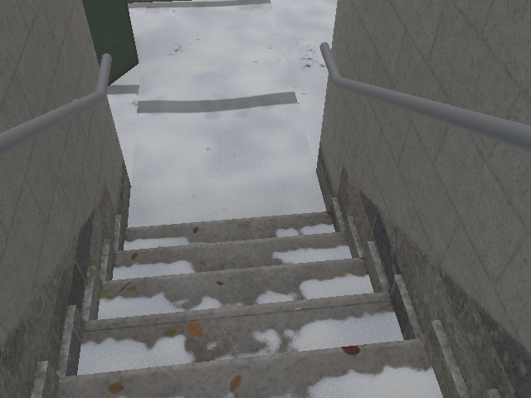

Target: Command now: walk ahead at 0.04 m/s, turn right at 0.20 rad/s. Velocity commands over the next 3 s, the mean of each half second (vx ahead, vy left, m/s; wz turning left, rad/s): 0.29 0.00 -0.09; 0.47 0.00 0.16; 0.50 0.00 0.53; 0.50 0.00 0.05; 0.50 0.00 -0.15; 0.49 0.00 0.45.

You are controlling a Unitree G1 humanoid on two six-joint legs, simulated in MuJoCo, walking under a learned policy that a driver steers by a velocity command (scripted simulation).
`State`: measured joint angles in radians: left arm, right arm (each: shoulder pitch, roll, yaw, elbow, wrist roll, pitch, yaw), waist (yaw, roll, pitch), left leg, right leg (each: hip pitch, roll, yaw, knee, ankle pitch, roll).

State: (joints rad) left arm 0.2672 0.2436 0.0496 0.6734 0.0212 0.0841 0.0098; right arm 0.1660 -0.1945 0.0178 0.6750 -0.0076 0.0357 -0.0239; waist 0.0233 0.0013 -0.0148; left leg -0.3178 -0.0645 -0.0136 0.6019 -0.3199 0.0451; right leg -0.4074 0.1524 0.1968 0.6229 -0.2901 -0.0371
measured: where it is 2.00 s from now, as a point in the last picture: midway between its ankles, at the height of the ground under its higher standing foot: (294, 359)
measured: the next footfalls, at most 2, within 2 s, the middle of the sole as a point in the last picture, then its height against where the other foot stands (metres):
right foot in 0.76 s outside the picture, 0.17 m lower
left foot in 1.34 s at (292, 397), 0.17 m lower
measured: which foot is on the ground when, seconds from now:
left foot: down 0.00-0.76, up 0.78-1.00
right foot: up 0.00-0.74, down 0.76-1.00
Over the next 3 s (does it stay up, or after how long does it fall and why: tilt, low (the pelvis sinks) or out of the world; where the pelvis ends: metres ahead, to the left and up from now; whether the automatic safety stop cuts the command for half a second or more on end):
stays up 1.51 0.06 -0.85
